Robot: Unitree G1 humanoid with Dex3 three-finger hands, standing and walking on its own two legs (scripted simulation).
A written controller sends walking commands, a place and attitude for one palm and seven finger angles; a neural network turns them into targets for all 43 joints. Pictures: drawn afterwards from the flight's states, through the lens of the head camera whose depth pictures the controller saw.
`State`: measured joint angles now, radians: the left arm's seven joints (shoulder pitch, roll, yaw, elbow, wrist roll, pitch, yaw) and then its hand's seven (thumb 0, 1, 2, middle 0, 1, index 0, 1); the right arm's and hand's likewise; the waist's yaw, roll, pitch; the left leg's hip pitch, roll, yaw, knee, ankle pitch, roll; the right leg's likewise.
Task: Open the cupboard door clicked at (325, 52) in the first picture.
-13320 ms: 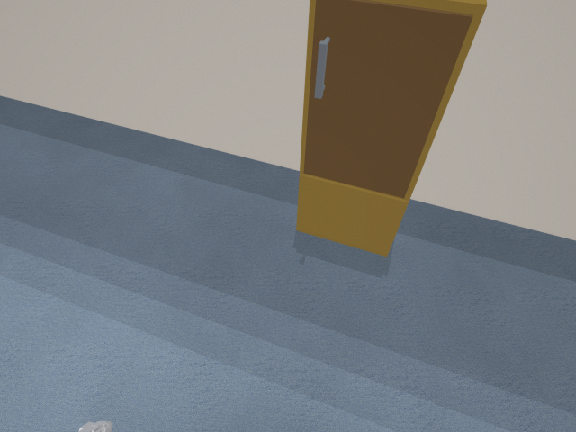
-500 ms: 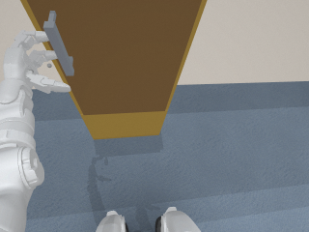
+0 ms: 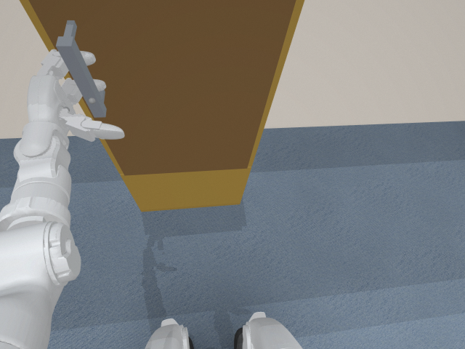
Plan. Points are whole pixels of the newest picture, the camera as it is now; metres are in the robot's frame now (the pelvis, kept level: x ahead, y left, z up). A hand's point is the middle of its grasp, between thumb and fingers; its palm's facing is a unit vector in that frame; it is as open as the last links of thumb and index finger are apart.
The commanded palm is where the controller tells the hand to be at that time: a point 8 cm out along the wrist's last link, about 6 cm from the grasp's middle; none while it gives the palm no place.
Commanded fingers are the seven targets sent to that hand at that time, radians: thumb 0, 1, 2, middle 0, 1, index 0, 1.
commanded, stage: slide the fingers in behind the handle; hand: left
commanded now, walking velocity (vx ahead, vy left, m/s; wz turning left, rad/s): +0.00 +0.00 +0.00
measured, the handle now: (86, 73) +0.56 +0.20 +0.08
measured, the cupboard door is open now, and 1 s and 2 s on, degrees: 0 0 20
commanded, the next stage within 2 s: close the thumb around the handle in 0.52 s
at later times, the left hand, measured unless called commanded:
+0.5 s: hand (100, 101) +0.51 +0.18 +0.08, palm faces +0.03 -1.00 +0.00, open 14.0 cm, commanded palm +0.49 +0.22 +0.08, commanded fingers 0.00 -0.50 0.30 -0.30 -1.20 -0.30 -1.20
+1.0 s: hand (95, 101) +0.51 +0.19 +0.07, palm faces +0.03 -1.00 +0.01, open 9.9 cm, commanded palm +0.49 +0.23 +0.08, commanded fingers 0.00 0.62 0.78 -0.38 -1.32 -0.38 -1.32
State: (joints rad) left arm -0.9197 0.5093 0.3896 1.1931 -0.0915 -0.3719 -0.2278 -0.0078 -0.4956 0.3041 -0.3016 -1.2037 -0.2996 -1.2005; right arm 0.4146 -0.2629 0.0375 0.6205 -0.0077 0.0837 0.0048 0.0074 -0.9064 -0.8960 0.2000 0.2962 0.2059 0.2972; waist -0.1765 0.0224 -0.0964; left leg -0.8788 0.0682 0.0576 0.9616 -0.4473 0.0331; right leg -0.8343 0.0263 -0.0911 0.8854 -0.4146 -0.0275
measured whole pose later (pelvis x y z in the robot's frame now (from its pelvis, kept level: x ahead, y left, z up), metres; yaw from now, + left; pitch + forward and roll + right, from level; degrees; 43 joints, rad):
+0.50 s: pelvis -0.01 +0.00 +0.00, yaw +0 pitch +21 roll -3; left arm -0.96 0.49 0.37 1.23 -0.08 -0.39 -0.19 -0.01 -0.50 0.30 -0.30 -1.20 -0.30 -1.20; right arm 0.40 -0.27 0.04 0.63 -0.01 0.06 0.00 0.01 -0.91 -0.90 0.20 0.30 0.21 0.30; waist -0.18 0.02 -0.09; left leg -0.90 0.06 0.05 0.97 -0.44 0.03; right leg -0.85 0.02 -0.09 0.90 -0.41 -0.03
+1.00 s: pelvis +0.00 +0.00 +0.00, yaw +0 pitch +21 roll -3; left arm -0.93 0.49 0.38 1.22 -0.09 -0.38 -0.20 0.00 0.10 0.56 -0.34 -1.27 -0.34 -1.27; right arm 0.42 -0.27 0.04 0.63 -0.01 0.07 0.01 0.01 -0.91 -0.90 0.20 0.30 0.21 0.30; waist -0.18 0.03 -0.10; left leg -0.88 0.06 0.06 0.97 -0.45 0.04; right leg -0.84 0.02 -0.09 0.89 -0.41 -0.02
